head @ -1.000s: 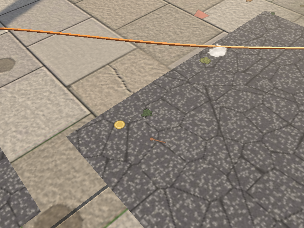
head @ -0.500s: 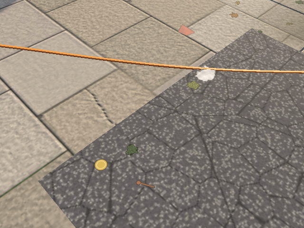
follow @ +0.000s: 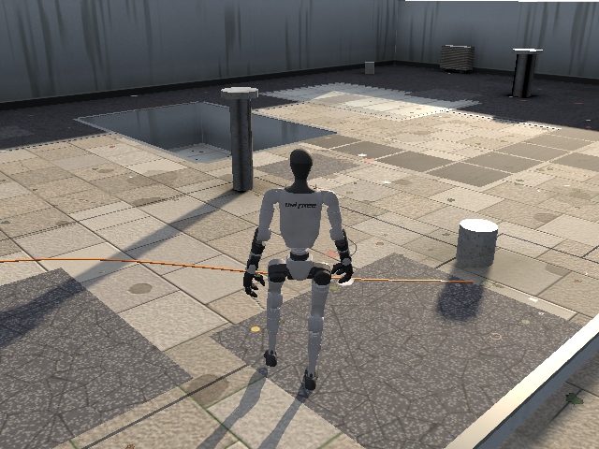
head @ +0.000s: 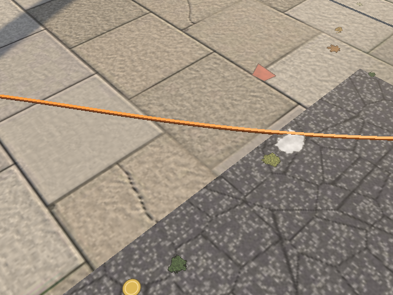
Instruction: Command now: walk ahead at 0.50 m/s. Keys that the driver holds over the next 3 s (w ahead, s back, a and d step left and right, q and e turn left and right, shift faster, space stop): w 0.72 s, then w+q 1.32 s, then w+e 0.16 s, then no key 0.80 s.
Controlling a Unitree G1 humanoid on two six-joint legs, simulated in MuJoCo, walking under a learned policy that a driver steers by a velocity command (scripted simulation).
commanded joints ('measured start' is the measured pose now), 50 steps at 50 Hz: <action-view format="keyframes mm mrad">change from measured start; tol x32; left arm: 1 11 110 16 -31 -2 -15 0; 35 -446 40 0 -176 14 39 -21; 41 84 210 65 -54 56 -7 22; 50 -89 61 26 -51 1 -30 21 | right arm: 1 -67 -30 1 -64 5 -5 4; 10 -194 -52 -1 -113 9 -24 -8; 14 336 -242 -71 32 -37 -53 -40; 50 172 21 -31 86 5 10 -8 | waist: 1 -11 -90 52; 15 -135 156 -340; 50 -50 -103 10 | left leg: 1 -32 6 36 -138 113 -19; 10 56 -65 76 -402 32 57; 13 595 -63 33 -495 10 134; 14 919 249 -413 -544 -111 249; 20 434 121 -192 -806 44 162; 39 692 103 -31 -530 771 135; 41 315 -24 42 -8 323 83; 42 56 -178 43 274 -389 65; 50 40 -6 -25 183 -47 45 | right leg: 1 -38 -247 155 -145 245 -113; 12 145 -275 81 244 728 -55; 15 -495 -5 103 1032 -347 12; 16 -566 -79 143 1069 -270 1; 36 -541 -136 12 340 98 25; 40 -18 -85 20 204 52 -47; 42 422 -565 704 63 -66 -212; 50 -69 -347 115 -99 149 -46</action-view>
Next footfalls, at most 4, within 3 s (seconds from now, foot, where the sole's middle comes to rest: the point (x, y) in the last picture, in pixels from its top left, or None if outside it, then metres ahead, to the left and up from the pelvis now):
0.26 left None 0.31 0.13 -0.78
0.80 right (230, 262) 0.61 -0.05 -0.78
1.36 left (172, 204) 0.85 0.17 -0.78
1.90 right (172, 135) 1.22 0.19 -0.78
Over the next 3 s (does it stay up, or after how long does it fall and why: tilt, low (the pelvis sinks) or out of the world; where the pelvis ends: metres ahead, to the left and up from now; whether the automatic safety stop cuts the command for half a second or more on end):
stays up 1.24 0.38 0.00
